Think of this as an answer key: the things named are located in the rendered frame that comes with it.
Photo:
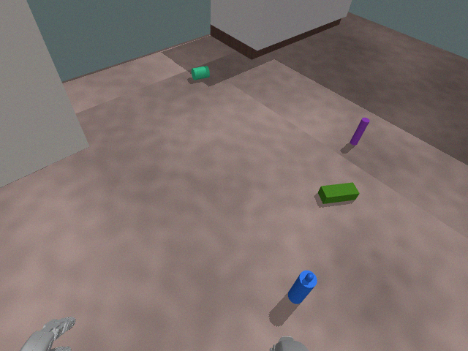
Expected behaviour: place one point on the left robot hand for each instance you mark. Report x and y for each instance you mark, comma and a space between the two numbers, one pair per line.
43, 340

